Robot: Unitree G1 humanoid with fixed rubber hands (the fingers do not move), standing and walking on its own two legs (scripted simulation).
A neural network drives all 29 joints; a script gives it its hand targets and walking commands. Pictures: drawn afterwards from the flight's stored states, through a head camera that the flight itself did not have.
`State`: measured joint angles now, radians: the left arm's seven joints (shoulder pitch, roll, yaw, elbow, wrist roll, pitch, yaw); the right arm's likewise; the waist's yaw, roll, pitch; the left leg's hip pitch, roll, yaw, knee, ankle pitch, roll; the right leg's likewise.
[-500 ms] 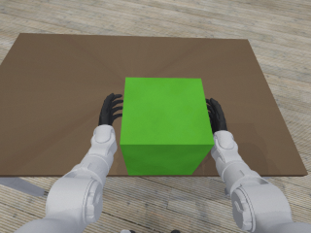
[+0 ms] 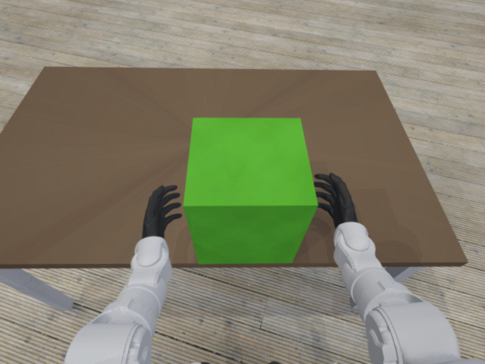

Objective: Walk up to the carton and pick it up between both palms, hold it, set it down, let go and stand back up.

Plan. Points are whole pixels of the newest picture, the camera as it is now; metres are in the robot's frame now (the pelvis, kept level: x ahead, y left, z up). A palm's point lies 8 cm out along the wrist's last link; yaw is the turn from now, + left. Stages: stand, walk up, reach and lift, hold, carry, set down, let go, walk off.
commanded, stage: set down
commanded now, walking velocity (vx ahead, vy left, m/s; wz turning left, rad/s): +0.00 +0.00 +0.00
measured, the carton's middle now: (246, 195) +0.44 +0.00 -0.05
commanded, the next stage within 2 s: none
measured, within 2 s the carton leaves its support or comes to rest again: neither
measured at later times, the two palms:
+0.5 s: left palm (145, 275) +0.27 +0.18 -0.05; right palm (355, 262) +0.30 -0.19 -0.04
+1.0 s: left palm (141, 297) +0.24 +0.18 -0.05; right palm (365, 280) +0.26 -0.20 -0.03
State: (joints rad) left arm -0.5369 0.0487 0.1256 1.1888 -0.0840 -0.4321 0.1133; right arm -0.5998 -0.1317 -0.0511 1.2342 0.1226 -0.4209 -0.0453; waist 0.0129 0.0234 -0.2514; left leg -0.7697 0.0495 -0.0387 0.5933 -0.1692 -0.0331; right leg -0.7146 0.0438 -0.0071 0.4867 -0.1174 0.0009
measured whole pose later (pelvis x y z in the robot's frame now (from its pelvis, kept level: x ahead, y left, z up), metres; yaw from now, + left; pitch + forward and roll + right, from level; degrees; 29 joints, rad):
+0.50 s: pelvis +0.00 +0.00 +0.00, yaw +0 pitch +15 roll -2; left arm -0.25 0.05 0.05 1.03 -0.12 -0.48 0.11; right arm -0.33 -0.13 -0.05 1.15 0.12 -0.52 -0.02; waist 0.01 0.02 -0.18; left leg -0.68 0.05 -0.04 0.60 -0.19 -0.03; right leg -0.62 0.04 -0.01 0.49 -0.13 0.00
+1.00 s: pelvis +0.02 +0.00 +0.01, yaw +1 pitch +5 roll -2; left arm 0.00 0.06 -0.02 0.83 -0.13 -0.48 0.10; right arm -0.10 -0.13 0.00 1.01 0.15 -0.57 0.00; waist 0.01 0.00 -0.06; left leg -0.42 0.05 -0.04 0.57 -0.24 -0.03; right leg -0.37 0.04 -0.01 0.49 -0.20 0.00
